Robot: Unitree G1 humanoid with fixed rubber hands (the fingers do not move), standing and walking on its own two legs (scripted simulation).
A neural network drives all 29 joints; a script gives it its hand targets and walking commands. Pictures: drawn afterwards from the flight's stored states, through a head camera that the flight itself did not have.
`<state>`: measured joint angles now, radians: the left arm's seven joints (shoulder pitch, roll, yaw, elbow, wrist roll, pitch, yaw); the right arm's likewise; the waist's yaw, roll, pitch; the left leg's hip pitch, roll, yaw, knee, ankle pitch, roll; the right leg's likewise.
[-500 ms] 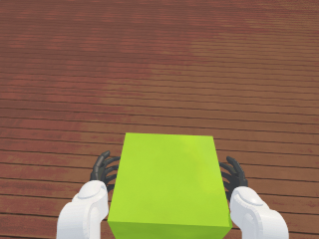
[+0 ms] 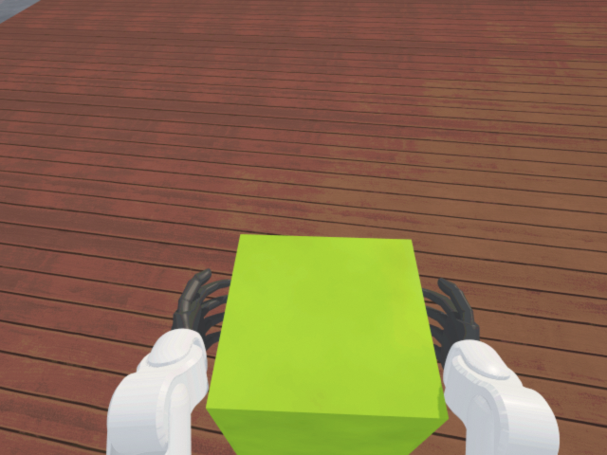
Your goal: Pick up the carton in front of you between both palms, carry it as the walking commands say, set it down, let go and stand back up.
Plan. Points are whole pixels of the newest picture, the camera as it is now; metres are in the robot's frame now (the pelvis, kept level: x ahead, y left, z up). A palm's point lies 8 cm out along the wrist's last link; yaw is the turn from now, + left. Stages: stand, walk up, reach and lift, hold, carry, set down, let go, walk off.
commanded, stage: carry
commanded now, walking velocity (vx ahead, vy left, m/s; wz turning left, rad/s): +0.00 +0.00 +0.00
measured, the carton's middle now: (320, 357) +0.25 +0.00 +0.00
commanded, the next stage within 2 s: hold in 1.92 s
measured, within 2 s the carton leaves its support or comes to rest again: neither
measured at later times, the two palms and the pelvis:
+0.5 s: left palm (205, 205) +0.43 +0.17 +0.09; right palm (416, 218) +0.41 -0.13 +0.09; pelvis +0.19 +0.04 +0.00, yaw -4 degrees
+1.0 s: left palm (225, 215) +0.44 +0.15 +0.05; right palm (421, 229) +0.42 -0.15 +0.05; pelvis +0.17 +0.02 +0.00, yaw -4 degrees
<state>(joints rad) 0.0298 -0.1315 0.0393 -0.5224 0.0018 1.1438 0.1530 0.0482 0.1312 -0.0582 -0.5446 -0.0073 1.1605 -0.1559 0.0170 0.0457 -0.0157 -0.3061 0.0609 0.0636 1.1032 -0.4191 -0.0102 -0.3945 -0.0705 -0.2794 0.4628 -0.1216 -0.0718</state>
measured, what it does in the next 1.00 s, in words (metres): walks ahead: left foot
